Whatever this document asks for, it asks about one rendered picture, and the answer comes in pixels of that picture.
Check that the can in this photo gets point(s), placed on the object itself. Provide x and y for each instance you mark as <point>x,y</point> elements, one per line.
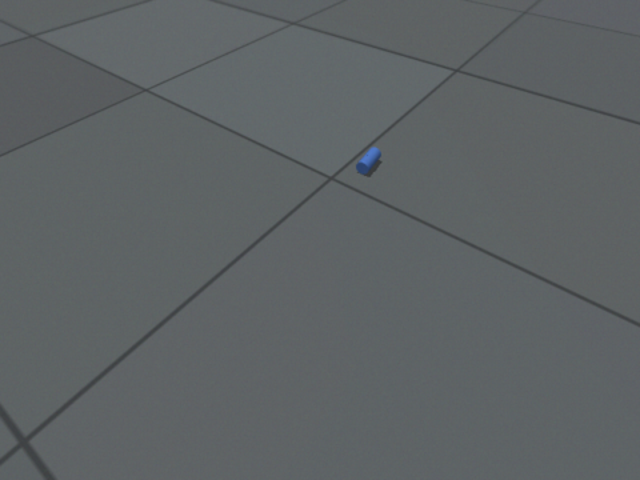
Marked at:
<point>368,160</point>

